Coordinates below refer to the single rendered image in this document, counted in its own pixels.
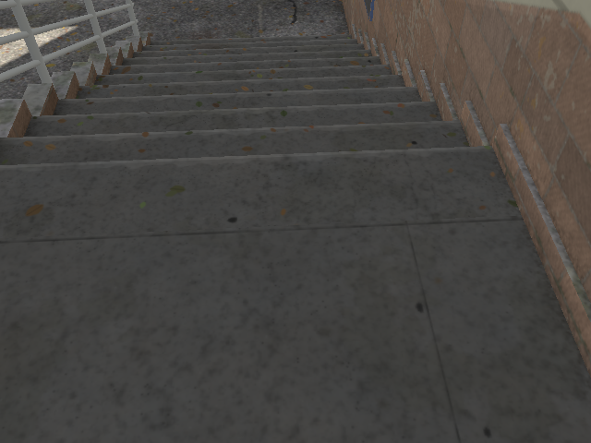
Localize stairs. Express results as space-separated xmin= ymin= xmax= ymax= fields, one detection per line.
xmin=0 ymin=34 xmax=470 ymax=165

